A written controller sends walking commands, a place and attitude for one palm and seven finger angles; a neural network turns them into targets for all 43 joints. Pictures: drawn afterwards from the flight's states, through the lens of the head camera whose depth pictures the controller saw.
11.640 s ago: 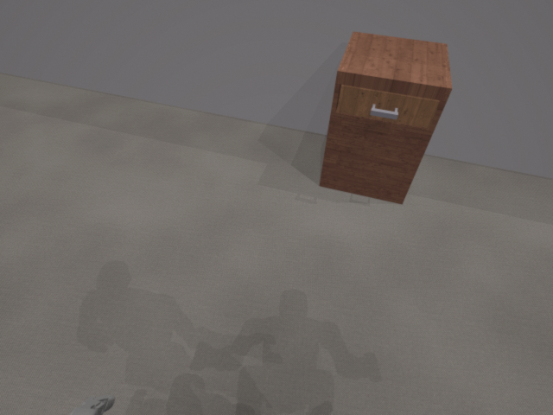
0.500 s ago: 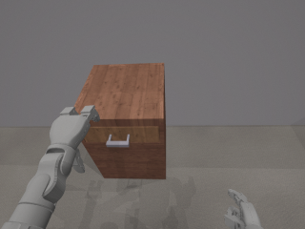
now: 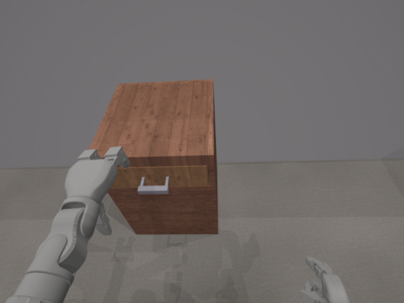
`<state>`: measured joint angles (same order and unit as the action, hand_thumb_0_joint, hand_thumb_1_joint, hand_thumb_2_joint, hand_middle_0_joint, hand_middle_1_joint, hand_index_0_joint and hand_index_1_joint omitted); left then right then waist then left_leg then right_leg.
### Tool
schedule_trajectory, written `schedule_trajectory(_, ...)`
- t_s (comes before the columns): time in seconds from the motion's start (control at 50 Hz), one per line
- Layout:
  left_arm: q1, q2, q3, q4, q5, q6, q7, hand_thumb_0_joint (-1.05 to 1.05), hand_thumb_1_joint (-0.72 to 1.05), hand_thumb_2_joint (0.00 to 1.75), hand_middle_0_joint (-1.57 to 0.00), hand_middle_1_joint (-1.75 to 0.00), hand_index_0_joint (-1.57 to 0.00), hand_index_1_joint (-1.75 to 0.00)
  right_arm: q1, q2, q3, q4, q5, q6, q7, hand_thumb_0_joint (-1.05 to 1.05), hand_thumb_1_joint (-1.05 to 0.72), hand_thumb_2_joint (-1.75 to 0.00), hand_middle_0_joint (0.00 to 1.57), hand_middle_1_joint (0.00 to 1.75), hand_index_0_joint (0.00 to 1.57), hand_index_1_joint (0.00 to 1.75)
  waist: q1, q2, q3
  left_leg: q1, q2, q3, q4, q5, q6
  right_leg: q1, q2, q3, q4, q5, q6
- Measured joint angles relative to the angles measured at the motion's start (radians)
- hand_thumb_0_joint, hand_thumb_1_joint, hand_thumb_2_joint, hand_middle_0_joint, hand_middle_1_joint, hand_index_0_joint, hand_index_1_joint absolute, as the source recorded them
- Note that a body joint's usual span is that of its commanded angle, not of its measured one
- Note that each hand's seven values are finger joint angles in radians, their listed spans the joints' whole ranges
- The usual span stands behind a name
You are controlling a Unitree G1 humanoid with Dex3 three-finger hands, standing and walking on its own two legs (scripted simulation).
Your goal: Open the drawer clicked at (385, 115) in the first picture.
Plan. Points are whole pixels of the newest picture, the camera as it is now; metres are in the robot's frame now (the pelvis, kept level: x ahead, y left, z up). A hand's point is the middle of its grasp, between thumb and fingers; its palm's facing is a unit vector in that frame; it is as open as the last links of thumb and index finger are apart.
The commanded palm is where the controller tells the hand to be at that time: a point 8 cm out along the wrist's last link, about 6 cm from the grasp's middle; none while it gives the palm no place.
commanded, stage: move the hooked fingers above the handle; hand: left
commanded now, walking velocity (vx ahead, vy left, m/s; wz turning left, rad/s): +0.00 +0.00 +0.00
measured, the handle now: (154, 184) +0.53 +0.26 -0.25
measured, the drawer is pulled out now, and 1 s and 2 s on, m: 0.00 0.00 0.00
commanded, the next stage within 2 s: none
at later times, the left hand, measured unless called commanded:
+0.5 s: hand (129, 192) +0.37 +0.24 -0.05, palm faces -0.14 -0.03 -0.99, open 13.8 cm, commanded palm +0.36 +0.25 +0.01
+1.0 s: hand (143, 188) +0.43 +0.25 -0.13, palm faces -0.07 -0.03 -1.00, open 13.8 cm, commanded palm +0.42 +0.25 -0.08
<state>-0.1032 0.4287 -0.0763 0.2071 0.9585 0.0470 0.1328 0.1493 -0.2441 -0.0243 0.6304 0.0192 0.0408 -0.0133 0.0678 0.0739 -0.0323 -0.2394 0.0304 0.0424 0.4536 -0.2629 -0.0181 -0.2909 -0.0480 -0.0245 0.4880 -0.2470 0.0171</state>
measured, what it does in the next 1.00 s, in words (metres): lowers itself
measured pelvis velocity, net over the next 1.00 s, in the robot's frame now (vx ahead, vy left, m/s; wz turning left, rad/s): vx -0.03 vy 0.01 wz -0.01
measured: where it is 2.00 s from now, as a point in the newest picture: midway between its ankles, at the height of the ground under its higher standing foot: outside the picture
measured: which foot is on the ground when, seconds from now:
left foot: down 0.00-1.00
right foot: down 0.00-1.00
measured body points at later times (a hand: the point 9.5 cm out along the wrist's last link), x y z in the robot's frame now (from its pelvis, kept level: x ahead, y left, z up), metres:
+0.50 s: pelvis +0.00 +0.00 -0.03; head +0.07 -0.01 +0.42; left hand +0.37 +0.24 +0.01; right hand +0.09 -0.27 -0.16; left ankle -0.02 +0.13 -0.74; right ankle +0.00 -0.13 -0.74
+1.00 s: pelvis -0.03 +0.01 -0.09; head +0.11 +0.02 +0.34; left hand +0.43 +0.24 -0.07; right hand +0.01 -0.27 -0.22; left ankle -0.02 +0.13 -0.74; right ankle +0.00 -0.13 -0.74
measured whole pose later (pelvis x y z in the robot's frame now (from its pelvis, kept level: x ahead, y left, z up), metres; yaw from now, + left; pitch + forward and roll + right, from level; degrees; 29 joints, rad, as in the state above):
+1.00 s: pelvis -0.03 +0.01 -0.09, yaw +0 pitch +27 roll -1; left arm -0.69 0.49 0.06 1.06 1.19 -0.17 0.49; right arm 0.28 -0.24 -0.07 0.73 -0.07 0.05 0.01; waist -0.12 0.03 -0.19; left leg -1.09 0.05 0.01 1.11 -0.49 0.00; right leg -1.10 -0.04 -0.02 1.06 -0.43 0.03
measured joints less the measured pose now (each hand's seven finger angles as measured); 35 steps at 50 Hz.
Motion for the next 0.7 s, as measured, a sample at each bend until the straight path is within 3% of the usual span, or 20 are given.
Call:
schedule_trajectory(0.12, -0.065, -0.014, -0.019, 0.139, 0.040, -0.065, -0.008, 0.00, -0.49, 0.30, -0.32, -1.20, -0.32, -1.20, -0.004, 0.007, 0.004, -0.007, -0.012, -0.008, -0.006, 0.01, -0.90, -0.90, 0.20, 0.30, 0.20, 0.30, -0.005, -0.028, 0.008, -0.060, 0.001, -0.006, 0.044, -0.013, -0.002, -0.057, 0.000, -0.004, 0.042, -0.014, -0.003)
schedule_trajectory(0.24, -0.112, -0.018, 0.012, 0.195, 0.091, -0.157, 0.095, 0.00, -0.49, 0.30, -0.33, -1.20, -0.33, -1.20, 0.026, 0.011, -0.027, 0.007, -0.032, -0.015, -0.008, 0.01, -0.90, -0.90, 0.20, 0.30, 0.20, 0.30, -0.023, -0.042, -0.011, -0.157, 0.006, -0.013, 0.127, -0.049, -0.003, -0.144, 0.002, -0.008, 0.108, -0.041, -0.006)
schedule_trajectory(0.34, -0.192, -0.022, 0.036, 0.328, 0.112, -0.117, 0.176, 0.00, -0.49, 0.30, -0.32, -1.20, -0.32, -1.20, 0.051, 0.004, -0.037, 0.033, -0.029, -0.005, 0.002, 0.01, -0.90, -0.90, 0.20, 0.30, 0.20, 0.30, -0.046, -0.043, -0.036, -0.239, 0.008, -0.010, 0.192, -0.076, -0.002, -0.228, 0.002, -0.002, 0.170, -0.065, -0.004)
schedule_trajectory(0.44, -0.258, -0.017, 0.034, 0.476, 0.123, -0.077, 0.179, 0.00, -0.49, 0.31, -0.32, -1.20, -0.32, -1.20, 0.085, -0.004, -0.040, 0.039, -0.028, 0.007, 0.002, 0.01, -0.90, -0.90, 0.20, 0.30, 0.20, 0.30, -0.075, -0.040, -0.049, -0.309, 0.012, -0.006, 0.237, -0.092, 0.000, -0.299, 0.005, 0.005, 0.210, -0.076, -0.004)
schedule_trajectory(0.52, -0.292, -0.010, 0.055, 0.538, 0.132, -0.138, 0.178, 0.00, -0.49, 0.31, -0.32, -1.20, -0.32, -1.20, 0.116, -0.006, -0.049, 0.049, -0.038, 0.013, -0.009, 0.01, -0.90, -0.90, 0.20, 0.30, 0.20, 0.30, -0.097, -0.044, -0.063, -0.368, 0.015, -0.006, 0.281, -0.109, 0.001, -0.357, 0.007, 0.007, 0.248, -0.089, -0.003)
schedule_trajectory(0.6, -0.333, 0.001, 0.096, 0.590, 0.159, -0.215, 0.229, 0.00, -0.49, 0.31, -0.32, -1.20, -0.32, -1.20, 0.135, -0.009, -0.058, 0.068, -0.050, 0.018, -0.010, 0.01, -0.90, -0.90, 0.20, 0.30, 0.20, 0.30, -0.117, -0.049, -0.087, -0.447, 0.020, -0.008, 0.346, -0.136, 0.001, -0.433, 0.010, 0.008, 0.305, -0.109, -0.003)
schedule_trajectory(0.7, -0.401, 0.027, 0.138, 0.686, 0.193, -0.211, 0.316, 0.00, -0.49, 0.31, -0.32, -1.20, -0.32, -1.20, 0.140, -0.014, -0.066, 0.079, -0.061, 0.023, 0.010, 0.01, -0.91, -0.90, 0.20, 0.30, 0.20, 0.30, -0.138, -0.046, -0.113, -0.565, 0.024, -0.008, 0.437, -0.167, 0.003, -0.548, 0.012, 0.013, 0.386, -0.133, -0.002)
